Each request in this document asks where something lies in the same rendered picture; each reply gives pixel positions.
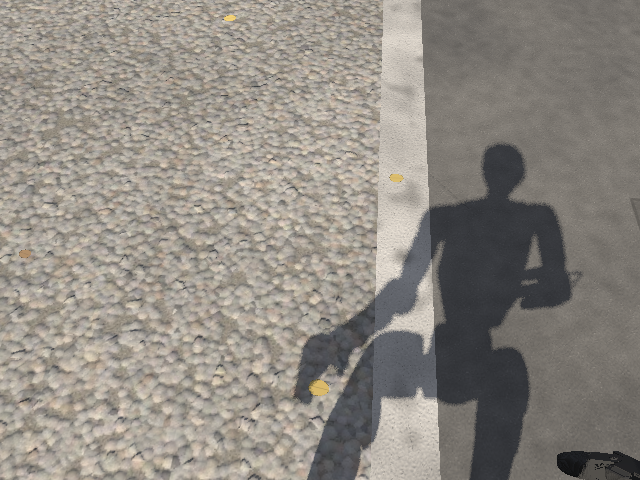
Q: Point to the robot right hand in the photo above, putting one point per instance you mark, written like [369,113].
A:
[599,466]

